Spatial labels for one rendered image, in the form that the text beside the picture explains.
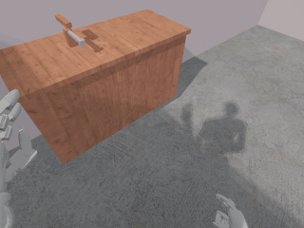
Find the counter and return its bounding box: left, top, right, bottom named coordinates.
left=0, top=9, right=191, bottom=164

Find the left robot forearm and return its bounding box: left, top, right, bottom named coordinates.
left=0, top=192, right=15, bottom=228

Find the robot left hand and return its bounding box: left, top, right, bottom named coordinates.
left=0, top=88, right=37, bottom=193

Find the tap lever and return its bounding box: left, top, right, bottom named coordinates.
left=67, top=30, right=86, bottom=47

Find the robot right hand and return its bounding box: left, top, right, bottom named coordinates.
left=213, top=194, right=249, bottom=228

